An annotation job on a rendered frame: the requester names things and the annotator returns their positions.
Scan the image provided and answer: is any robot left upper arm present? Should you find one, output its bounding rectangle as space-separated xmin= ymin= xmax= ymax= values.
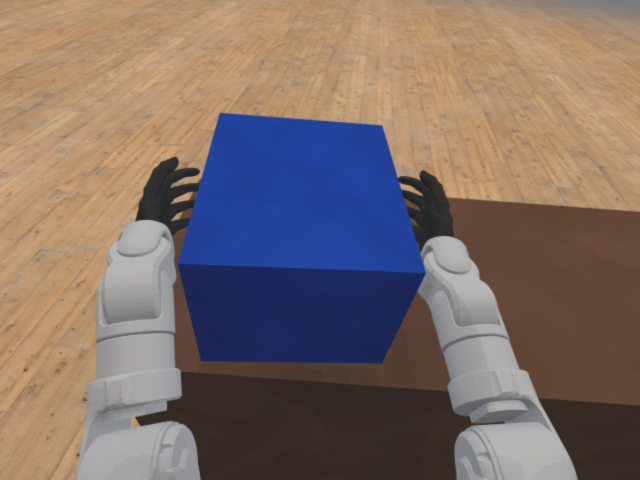
xmin=77 ymin=421 xmax=201 ymax=480

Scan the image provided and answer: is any right robot hand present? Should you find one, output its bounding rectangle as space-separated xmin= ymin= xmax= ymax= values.
xmin=398 ymin=170 xmax=455 ymax=252

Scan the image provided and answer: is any robot right forearm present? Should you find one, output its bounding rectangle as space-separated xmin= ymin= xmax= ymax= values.
xmin=418 ymin=236 xmax=578 ymax=480

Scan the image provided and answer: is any robot left forearm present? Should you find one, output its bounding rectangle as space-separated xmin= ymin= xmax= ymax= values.
xmin=75 ymin=220 xmax=182 ymax=480

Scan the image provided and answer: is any left robot hand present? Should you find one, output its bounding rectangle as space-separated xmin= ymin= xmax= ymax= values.
xmin=135 ymin=157 xmax=200 ymax=236

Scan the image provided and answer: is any carton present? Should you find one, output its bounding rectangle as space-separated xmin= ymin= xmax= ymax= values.
xmin=178 ymin=113 xmax=426 ymax=364

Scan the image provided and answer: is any pedestal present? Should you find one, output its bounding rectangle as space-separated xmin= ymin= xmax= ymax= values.
xmin=135 ymin=179 xmax=640 ymax=480

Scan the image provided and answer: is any robot right upper arm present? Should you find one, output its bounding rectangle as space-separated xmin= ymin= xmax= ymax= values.
xmin=454 ymin=422 xmax=576 ymax=480

